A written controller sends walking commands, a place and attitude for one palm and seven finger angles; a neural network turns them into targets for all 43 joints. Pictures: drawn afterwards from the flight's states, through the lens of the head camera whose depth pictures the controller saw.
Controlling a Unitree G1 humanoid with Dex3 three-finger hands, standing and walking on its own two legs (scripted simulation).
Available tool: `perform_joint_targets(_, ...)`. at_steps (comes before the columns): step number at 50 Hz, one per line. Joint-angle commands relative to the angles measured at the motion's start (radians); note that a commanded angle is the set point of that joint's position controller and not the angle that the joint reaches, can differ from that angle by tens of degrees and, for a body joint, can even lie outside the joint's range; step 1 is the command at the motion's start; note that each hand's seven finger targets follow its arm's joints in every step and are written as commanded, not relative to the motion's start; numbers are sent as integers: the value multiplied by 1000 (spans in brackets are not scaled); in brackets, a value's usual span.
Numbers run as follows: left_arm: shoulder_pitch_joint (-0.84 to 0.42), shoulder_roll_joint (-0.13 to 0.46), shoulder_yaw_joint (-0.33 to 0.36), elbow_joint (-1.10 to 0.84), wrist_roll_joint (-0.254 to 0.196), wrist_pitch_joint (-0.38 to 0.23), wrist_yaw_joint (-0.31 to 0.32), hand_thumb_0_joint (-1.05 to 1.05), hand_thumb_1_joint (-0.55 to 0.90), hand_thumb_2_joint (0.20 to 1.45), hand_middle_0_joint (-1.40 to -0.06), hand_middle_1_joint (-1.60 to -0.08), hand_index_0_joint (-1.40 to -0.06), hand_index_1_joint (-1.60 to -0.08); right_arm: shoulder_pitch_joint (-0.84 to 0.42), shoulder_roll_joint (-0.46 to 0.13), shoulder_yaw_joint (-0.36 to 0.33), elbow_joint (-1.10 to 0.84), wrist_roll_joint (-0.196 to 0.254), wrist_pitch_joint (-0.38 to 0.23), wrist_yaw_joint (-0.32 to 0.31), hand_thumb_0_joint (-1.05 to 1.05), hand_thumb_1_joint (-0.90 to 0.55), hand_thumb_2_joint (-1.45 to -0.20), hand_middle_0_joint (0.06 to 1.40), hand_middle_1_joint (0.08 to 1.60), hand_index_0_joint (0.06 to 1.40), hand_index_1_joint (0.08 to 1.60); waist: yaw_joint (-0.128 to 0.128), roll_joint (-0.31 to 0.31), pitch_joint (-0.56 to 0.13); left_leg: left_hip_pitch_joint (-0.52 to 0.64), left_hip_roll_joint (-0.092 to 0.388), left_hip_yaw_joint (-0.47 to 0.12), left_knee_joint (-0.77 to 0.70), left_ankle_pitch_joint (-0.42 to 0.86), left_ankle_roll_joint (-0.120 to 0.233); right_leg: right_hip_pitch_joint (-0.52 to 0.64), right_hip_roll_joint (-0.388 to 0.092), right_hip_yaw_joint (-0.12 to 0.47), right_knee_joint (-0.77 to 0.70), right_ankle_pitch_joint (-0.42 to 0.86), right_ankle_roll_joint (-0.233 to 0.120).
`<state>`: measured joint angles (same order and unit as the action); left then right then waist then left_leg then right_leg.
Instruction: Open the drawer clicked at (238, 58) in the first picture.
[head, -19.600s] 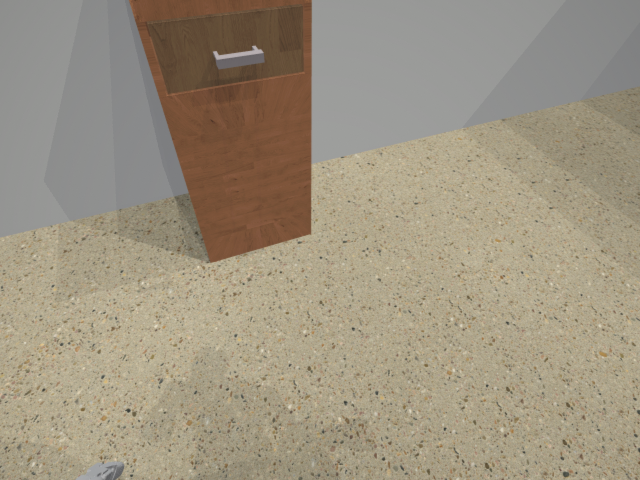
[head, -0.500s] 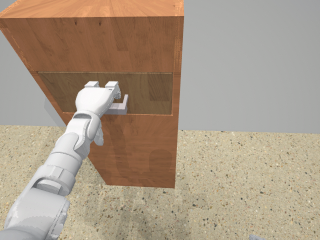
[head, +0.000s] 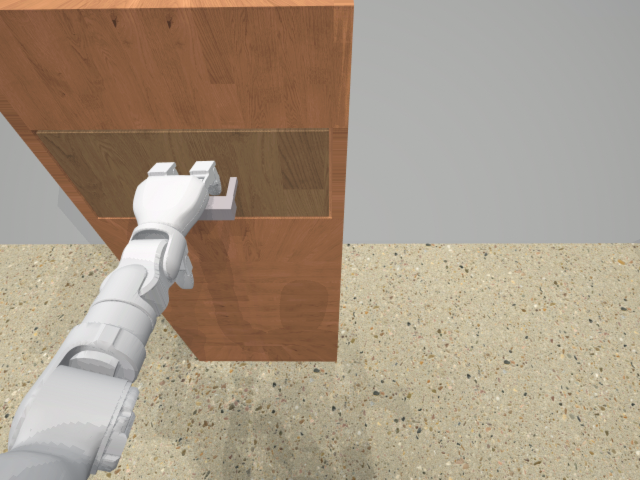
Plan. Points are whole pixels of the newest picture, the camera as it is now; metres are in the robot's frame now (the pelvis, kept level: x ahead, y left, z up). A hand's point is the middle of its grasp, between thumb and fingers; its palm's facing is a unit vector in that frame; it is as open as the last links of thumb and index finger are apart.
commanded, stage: lower the fingers behind the handle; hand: left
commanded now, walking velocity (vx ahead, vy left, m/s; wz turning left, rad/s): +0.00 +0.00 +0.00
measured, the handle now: (194, 196) +0.49 +0.18 +0.06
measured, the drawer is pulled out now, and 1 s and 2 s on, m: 0.00 0.00 0.02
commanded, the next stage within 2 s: close the thumb around the handle in 0.60 s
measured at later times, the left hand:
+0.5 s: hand (185, 238) +0.43 +0.19 +0.04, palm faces +0.01 -0.03 -1.00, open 13.9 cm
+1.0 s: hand (189, 236) +0.43 +0.19 +0.04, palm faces +0.00 -0.03 -1.00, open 11.3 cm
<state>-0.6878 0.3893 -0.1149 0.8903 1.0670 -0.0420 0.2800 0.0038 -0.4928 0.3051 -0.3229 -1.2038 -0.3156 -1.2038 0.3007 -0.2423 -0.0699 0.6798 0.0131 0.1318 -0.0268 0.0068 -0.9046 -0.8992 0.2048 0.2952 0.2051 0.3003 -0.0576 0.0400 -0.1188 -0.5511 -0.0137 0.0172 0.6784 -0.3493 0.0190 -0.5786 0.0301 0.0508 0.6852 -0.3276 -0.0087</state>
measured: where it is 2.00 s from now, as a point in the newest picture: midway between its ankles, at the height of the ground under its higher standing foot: outside the picture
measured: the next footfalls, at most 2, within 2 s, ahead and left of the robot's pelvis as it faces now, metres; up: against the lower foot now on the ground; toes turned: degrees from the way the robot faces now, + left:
none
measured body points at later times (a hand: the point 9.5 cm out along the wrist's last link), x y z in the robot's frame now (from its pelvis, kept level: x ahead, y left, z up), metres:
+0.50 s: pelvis +0.00 +0.01 +0.00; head +0.04 -0.01 +0.44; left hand +0.42 +0.19 +0.09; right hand +0.08 -0.25 -0.14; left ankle -0.02 +0.11 -0.72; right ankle +0.00 -0.12 -0.72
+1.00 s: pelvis -0.01 +0.00 +0.00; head +0.05 -0.01 +0.44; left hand +0.43 +0.19 +0.09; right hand +0.06 -0.26 -0.14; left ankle -0.02 +0.11 -0.72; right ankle +0.00 -0.12 -0.72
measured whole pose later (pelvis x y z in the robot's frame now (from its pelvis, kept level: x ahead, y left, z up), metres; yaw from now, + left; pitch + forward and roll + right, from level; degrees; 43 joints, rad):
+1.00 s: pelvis -0.01 +0.00 +0.00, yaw +0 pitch +13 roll +0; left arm -0.67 0.36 -0.14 0.89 1.07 -0.02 0.32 0.00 -0.10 0.47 -0.34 -1.24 -0.34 -1.25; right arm 0.29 -0.24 -0.07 0.69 0.01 0.13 -0.02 0.01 -0.90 -0.90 0.20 0.30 0.21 0.30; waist -0.05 0.05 -0.13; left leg -0.58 -0.02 0.01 0.72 -0.36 0.02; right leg -0.60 0.03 0.05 0.72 -0.34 0.00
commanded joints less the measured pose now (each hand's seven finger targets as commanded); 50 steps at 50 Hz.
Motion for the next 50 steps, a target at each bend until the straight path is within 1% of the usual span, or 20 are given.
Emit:
perform_joint_targets(1, -408, 172, 47, -199, -1, 3, 40, 0, -500, 300, -300, -1200, -300, -1200, 39, -140, -46, -98, -5, -24, -7, 0, -900, -900, 200, 300, 200, 300, 1, -49, -367, 174, -8, 26, -32, 389, 17, 186, 8, -46, -59, 366, -34)
perform_joint_targets(3, -391, 177, 54, -224, 2, -5, 47, 0, -500, 300, -300, -1200, -300, -1200, 35, -137, -49, -99, -7, -23, -7, 0, -900, -900, 200, 300, 200, 300, 6, -18, -386, 197, -8, 23, -22, 412, 15, 176, 10, -45, -50, 372, -37)
perform_joint_targets(5, -389, 146, 39, -222, -2, -9, 55, 0, -500, 300, -300, -1200, -300, -1200, 39, -135, -51, -95, -8, -25, -3, 0, -900, -900, 200, 300, 200, 300, -3, -44, -376, 192, -6, 17, -14, 420, 14, 162, 13, -52, -47, 363, -38)
perform_joint_targets(6, -393, 177, 66, -220, 5, -10, 63, 0, -500, 300, -300, -1200, -300, -1200, 43, -139, -52, -89, -7, -23, -3, 0, -900, -900, 200, 300, 200, 300, 0, -44, -369, 189, -2, 13, -15, 415, 13, 149, 14, -52, -40, 354, -38)
perform_joint_targets(10, -397, 167, 62, -206, 20, 3, 96, 0, -500, 300, -300, -1200, -300, -1200, 34, -136, -52, -84, -12, -24, 0, 0, -900, -900, 200, 300, 200, 300, 1, -27, -374, 183, -4, 12, -5, 406, 11, 129, 15, -55, -32, 332, -42)
perform_joint_targets(12, -371, 173, 74, -214, 19, 16, 103, 0, -500, 300, -300, -1200, -300, -1200, 35, -134, -52, -88, -11, -23, 4, 0, -900, -900, 200, 300, 200, 300, 17, -12, -399, 194, -3, 14, -5, 429, 9, 144, 16, -57, -24, 350, -43)
perform_joint_targets(14, -373, 148, 54, -211, 15, 31, 100, 0, -500, 300, -300, -1200, -300, -1200, 26, -133, -52, -92, -9, -20, 4, 0, -900, -900, 200, 300, 200, 300, 4, -40, -378, 192, -1, 13, -5, 423, 10, 139, 17, -60, -29, 347, -39)
perform_joint_targets(19, -365, 139, 41, -235, 7, 44, 85, 0, -500, 300, -300, -1200, -300, -1200, 13, -132, -48, -101, -7, -18, -1, 0, -900, -900, 200, 300, 200, 300, 8, -37, -376, 199, -3, 15, -13, 415, 12, 158, 14, -57, -39, 349, -39)
perform_joint_targets(24, -353, 167, 57, -224, 9, 35, 69, 0, -500, 300, -300, -1200, -300, -1200, 1, -133, -41, -105, -4, -17, -9, 0, -900, -900, 200, 300, 200, 300, 12, -53, -338, 181, -6, 15, -29, 360, 14, 160, 10, -53, -51, 314, -39)
perform_joint_targets(26, -368, 127, 20, -236, 6, 27, 65, 0, -500, 300, -300, -1200, -300, -1200, -2, -128, -41, -108, -6, -20, -9, 0, -900, -900, 200, 300, 200, 300, 5, -42, -338, 186, -7, 17, -28, 348, 15, 153, 8, -53, -56, 304, -38)
perform_joint_targets(28, -352, 165, 54, -217, 7, 21, 63, 0, -500, 300, -300, -1200, -300, -1200, -1, -132, -39, -108, -5, -21, -11, 0, -900, -900, 200, 300, 200, 300, 13, -45, -326, 175, -9, 16, -30, 325, 15, 149, 10, -51, -56, 283, -40)
perform_joint_targets(32, -390, 172, 50, -195, 10, 14, 68, 0, -500, 300, -300, -1200, -300, -1200, 0, -133, -36, -103, -5, -28, -16, 0, -900, -900, 200, 300, 200, 300, -2, -59, -305, 152, -10, 18, -32, 282, 18, 137, 7, -47, -63, 260, -37)
perform_joint_targets(35, -401, 176, 55, -224, 14, 6, 75, 0, -500, 300, -300, -1200, -300, -1200, 5, -132, -41, -104, -9, -31, -14, 0, -900, -900, 200, 300, 200, 300, 5, -28, -359, 175, -9, 16, -23, 330, 14, 151, 8, -47, -50, 289, -41)
perform_joint_targets(36, -369, 172, 60, -216, 10, 7, 75, 0, -444, 324, -304, -1206, -304, -1206, 12, -131, -43, -104, -8, -31, -11, 0, -900, -900, 200, 300, 200, 300, 16, -26, -375, 178, -9, 16, -21, 346, 13, 159, 9, -49, -45, 301, -41)
perform_joint_targets(40, -434, 138, 24, -198, 8, 18, 78, 0, -220, 420, -320, -1230, -320, -1230, 17, -136, -43, -92, -6, -32, -10, 0, -900, -900, 200, 300, 200, 300, -15, -41, -325, 169, -6, 10, -21, 313, 11, 113, 12, -55, -52, 263, -39)
perform_joint_targets(44, -447, 141, 24, -204, 7, 28, 80, 0, 4, 516, -336, -1254, -336, -1254, 23, -135, -45, -87, -7, -32, -11, 0, -900, -900, 200, 300, 200, 300, -8, -19, -366, 186, -7, 14, -17, 329, 13, 126, 11, -50, -50, 286, -39)
perform_joint_targets(45, -426, 169, 53, -196, 7, 25, 78, 0, 60, 540, -340, -1260, -340, -1260, 25, -137, -47, -88, -10, -31, -11, 0, -900, -900, 200, 300, 200, 300, 0, -39, -387, 183, -8, 13, -15, 346, 13, 153, 11, -48, -47, 301, -40)
perform_joint_targets(46, -404, 181, 63, -196, 9, 23, 76, 0, 116, 564, -344, -1266, -344, -1266, 25, -137, -45, -91, -9, -28, -11, 0, -900, -900, 200, 300, 200, 300, 6, -29, -388, 179, -9, 14, -16, 360, 13, 160, 10, -47, -42, 322, -39)
perform_joint_targets(48, -393, 143, 39, -195, 3, 21, 73, 0, 228, 612, -352, -1278, -352, -1278, 24, -132, -45, -93, -8, -28, -9, 0, -900, -900, 200, 300, 200, 300, 3, -44, -374, 174, -7, 16, -16, 363, 13, 155, 11, -52, -43, 326, -38)
perform_joint_targets(50, -386, 174, 63, -174, 6, 21, 75, 0, 340, 660, -360, -1290, -360, -1290, 22, -138, -42, -90, -8, -27, -11, 0, -900, -900, 200, 300, 200, 300, 3, -69, -350, 152, -8, 15, -21, 341, 15, 160, 11, -50, -50, 310, -38)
